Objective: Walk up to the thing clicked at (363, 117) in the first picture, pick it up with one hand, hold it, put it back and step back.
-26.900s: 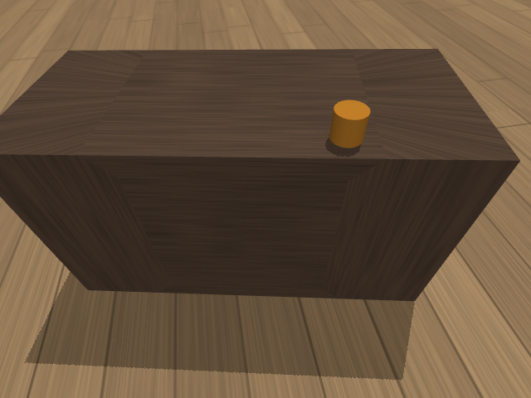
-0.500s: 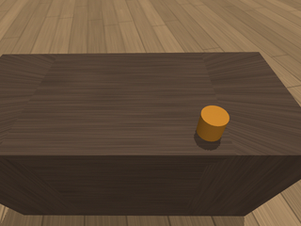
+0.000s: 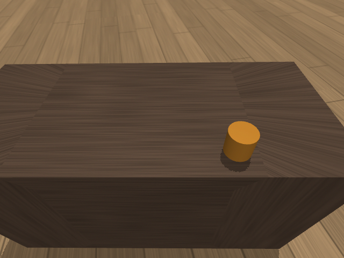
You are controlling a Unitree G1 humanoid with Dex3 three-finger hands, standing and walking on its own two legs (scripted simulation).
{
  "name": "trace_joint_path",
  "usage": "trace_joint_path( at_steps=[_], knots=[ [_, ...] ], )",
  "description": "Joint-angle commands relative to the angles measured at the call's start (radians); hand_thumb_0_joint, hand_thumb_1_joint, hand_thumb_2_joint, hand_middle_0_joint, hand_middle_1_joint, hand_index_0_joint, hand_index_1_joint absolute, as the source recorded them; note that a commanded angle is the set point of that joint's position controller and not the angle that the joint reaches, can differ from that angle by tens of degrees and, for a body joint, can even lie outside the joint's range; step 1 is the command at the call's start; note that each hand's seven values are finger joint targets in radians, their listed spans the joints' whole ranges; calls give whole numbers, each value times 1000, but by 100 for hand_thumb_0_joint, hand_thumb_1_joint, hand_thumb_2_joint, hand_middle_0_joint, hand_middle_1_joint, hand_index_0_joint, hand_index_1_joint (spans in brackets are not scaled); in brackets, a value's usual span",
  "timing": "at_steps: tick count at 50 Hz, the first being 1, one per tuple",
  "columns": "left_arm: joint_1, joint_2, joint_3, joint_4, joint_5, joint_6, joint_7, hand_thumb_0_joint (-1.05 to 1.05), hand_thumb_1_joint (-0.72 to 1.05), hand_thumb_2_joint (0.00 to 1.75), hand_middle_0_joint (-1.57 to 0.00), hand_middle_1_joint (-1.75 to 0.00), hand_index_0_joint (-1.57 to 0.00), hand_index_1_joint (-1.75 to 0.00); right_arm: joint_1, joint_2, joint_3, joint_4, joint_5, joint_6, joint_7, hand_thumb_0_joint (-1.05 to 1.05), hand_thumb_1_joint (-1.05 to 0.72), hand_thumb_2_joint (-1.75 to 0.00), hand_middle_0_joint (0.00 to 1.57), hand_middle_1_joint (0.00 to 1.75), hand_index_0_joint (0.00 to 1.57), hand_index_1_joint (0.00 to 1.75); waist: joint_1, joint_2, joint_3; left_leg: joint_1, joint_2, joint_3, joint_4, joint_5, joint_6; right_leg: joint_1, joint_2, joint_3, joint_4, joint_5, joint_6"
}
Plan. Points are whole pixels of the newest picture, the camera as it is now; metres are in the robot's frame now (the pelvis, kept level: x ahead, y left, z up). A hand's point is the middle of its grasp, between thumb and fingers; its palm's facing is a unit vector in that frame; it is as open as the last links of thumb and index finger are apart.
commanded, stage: stand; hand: right
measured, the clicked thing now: (240, 141) +0.43 -0.17 +0.01
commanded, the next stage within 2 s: step back in 0.86 s
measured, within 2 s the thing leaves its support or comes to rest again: neither
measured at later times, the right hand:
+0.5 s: hand out of the picture +0.07 -0.25 -0.16, palm faces -0.02 +0.94 -0.34, open 7.4 cm
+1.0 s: hand out of the picture +0.08 -0.27 -0.16, palm faces -0.01 +0.94 -0.35, open 7.4 cm
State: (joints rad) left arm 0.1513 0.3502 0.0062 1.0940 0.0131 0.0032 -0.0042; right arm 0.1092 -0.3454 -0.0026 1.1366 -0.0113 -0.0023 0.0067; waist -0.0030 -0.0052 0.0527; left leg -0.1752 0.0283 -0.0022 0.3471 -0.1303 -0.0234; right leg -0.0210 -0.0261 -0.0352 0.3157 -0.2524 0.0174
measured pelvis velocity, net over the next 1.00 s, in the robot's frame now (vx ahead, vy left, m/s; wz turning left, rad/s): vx -0.02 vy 0.00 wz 0.00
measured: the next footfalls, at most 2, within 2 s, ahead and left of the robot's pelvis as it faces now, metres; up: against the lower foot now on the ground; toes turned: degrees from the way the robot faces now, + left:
left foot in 1.48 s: -0.11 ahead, +0.12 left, +0.00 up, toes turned +4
right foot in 1.88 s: -0.21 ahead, -0.12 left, +0.00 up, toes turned +1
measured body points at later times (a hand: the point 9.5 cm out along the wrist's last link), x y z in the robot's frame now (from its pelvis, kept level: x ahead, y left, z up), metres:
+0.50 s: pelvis +0.00 +0.00 +0.00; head +0.01 +0.00 +0.45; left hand +0.06 +0.30 -0.14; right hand +0.07 -0.30 -0.13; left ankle +0.04 +0.13 -0.75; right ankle -0.05 -0.13 -0.75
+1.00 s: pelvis -0.02 +0.00 -0.01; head +0.03 +0.00 +0.44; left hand +0.07 +0.31 -0.14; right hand +0.08 -0.31 -0.14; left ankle +0.04 +0.13 -0.75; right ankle -0.05 -0.13 -0.75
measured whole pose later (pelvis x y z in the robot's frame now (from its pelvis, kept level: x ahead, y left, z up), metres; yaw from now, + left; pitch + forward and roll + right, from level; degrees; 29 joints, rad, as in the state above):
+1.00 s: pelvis -0.02 +0.00 -0.01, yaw +0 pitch -2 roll +0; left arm 0.09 0.37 0.05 1.01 -0.01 0.03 0.00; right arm 0.06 -0.37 -0.03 1.04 0.01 0.03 0.01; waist 0.00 0.00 0.14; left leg -0.29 0.03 -0.01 0.49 -0.17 -0.02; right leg -0.16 -0.02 -0.04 0.52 -0.32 0.00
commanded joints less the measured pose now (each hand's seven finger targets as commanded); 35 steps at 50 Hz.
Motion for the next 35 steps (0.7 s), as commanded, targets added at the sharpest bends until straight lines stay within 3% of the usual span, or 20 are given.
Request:
trace_joint_path(
  at_steps=[1, 6, 8, 16, 25, 30, 35],
  knots=[
    [-20, 215, 41, -57, 0, -26, 14, 0, 90, 90, -20, -30, -20, -30, -24, -211, -37, -59, 4, -24, -14, 0, -90, -90, 20, 30, 20, 30, -4, -2, -50, 80, 101, -85, -31, 137, 40, -91, -112, 77, -74, 123, -32],
    [-17, 216, 40, -57, 0, -26, 13, 0, 90, 90, -20, -30, -20, -30, -23, -213, -36, -55, 5, -24, -14, 0, -90, -90, 20, 30, 20, 30, -3, 10, -56, 77, 99, -85, -34, 112, 37, -84, -112, 81, -78, 111, -34],
    [-10, 218, 40, -57, 2, -28, 15, 0, 90, 90, -20, -30, -20, -30, -29, -211, -37, -60, 3, -24, -14, 0, -90, -90, 20, 30, 20, 30, 1, 1, -77, 88, 104, -83, -15, 174, 42, -72, -115, 77, -68, 177, -29],
    [-9, 217, 40, -48, 0, -23, 14, 0, 90, 90, -20, -30, -20, -30, -30, -218, -37, -56, 6, -25, -18, 0, -90, -90, 20, 30, 20, 30, 1, 11, -38, 83, 101, -90, -41, 125, 39, -103, -109, 75, -70, 102, -34],
    [-7, 217, 41, -50, 2, -24, 13, 0, 90, 90, -20, -30, -20, -30, -24, -216, -38, -55, 5, -24, -15, 0, -90, -90, 20, 30, 20, 30, -1, 12, -52, 81, 99, -91, -43, 93, 37, -98, -107, 76, -69, 89, -35],
    [-6, 215, 38, -52, -2, -27, 16, 0, 90, 90, -20, -30, -20, -30, -33, -213, -37, -56, 4, -28, -17, 0, -90, -90, 20, 30, 20, 30, 4, 3, -84, 114, 108, -81, -9, 242, 40, -78, -114, 73, -52, 220, -29],
    [-8, 214, 37, -53, -2, -27, 16, 0, 90, 90, -20, -30, -20, -30, -35, -210, -35, -57, 5, -26, -17, 0, -90, -90, 20, 30, 20, 30, 4, 7, -89, 112, 106, -74, -6, 231, 41, -69, -115, 71, -55, 223, -29]
  ],
)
